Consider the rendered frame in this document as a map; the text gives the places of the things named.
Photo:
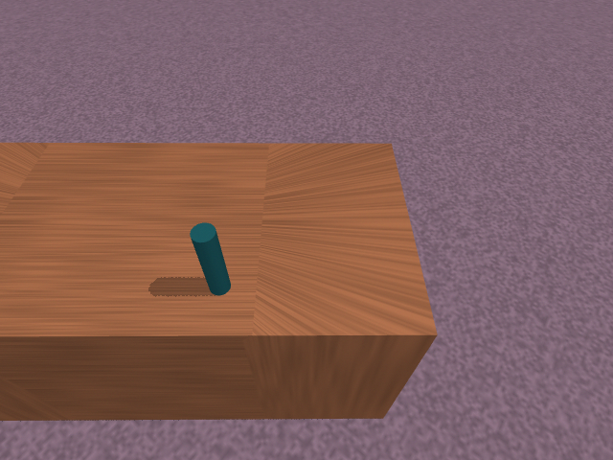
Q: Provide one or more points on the can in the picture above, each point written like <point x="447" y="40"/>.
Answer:
<point x="208" y="250"/>

